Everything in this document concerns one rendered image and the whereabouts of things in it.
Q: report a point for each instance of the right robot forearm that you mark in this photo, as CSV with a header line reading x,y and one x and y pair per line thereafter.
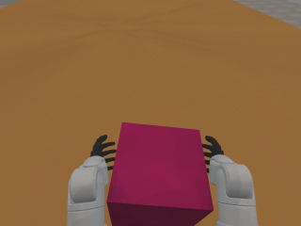
x,y
234,192

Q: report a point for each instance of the robot right hand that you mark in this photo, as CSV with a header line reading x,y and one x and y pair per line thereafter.
x,y
215,149

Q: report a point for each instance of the robot left hand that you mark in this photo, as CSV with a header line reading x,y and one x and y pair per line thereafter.
x,y
97,150

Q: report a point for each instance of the left robot forearm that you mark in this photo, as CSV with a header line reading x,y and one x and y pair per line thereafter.
x,y
86,195

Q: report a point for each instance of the carton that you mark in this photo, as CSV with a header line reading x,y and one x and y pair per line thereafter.
x,y
159,177

